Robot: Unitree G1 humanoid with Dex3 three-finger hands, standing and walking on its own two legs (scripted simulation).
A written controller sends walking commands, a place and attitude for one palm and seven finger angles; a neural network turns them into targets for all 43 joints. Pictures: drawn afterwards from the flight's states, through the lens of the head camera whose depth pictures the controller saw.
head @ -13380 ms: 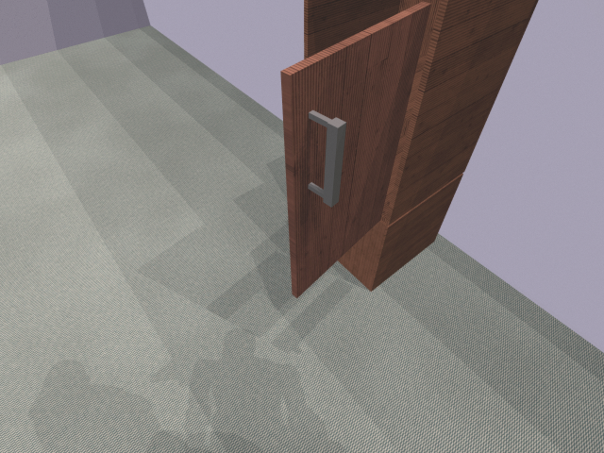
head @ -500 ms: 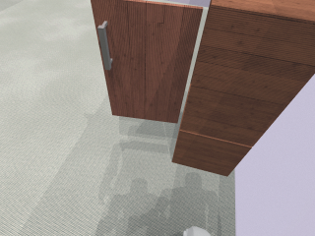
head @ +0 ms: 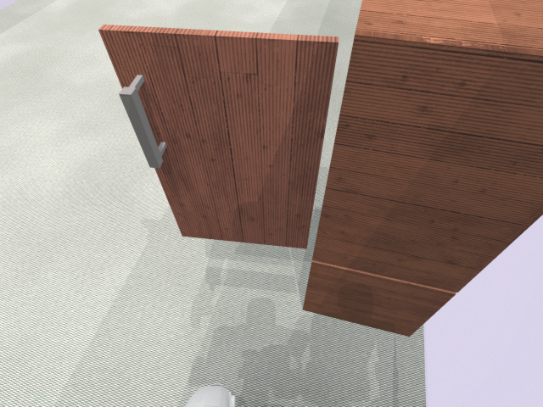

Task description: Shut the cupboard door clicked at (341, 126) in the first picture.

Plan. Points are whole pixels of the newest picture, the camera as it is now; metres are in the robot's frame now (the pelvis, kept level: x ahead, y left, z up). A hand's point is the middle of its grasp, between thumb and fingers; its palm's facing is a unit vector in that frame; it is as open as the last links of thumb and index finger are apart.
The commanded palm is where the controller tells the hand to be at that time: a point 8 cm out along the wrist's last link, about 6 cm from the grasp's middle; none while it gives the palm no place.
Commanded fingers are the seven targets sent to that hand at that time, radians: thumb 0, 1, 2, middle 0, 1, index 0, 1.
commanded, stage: come to a stop and stand still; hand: left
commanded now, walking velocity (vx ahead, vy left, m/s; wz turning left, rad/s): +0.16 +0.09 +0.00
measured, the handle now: (147, 124) +0.57 +0.25 +0.09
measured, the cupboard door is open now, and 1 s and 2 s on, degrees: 98 98 98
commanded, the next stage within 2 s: look again from close up in 1.00 s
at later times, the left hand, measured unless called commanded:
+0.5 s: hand out of the picture +0.11 +0.24 -0.18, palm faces +0.00 -0.97 -0.24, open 7.4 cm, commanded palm none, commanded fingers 0.00 0.90 0.90 -0.20 -0.30 -0.20 -0.30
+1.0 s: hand out of the picture +0.10 +0.18 -0.18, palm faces +0.01 -0.98 -0.18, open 7.3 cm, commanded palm none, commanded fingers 0.00 0.90 0.90 -0.20 -0.30 -0.20 -0.30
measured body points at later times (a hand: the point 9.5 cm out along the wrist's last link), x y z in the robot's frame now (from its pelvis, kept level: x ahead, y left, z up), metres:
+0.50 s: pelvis +0.07 +0.04 -0.01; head +0.12 +0.04 +0.44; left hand +0.11 +0.29 -0.16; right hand +0.16 -0.19 -0.16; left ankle +0.14 +0.16 -0.74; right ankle +0.03 -0.08 -0.69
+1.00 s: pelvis +0.05 +0.01 +0.00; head +0.07 +0.02 +0.45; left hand +0.10 +0.23 -0.17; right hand +0.04 -0.22 -0.16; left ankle +0.03 +0.12 -0.74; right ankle +0.04 -0.10 -0.74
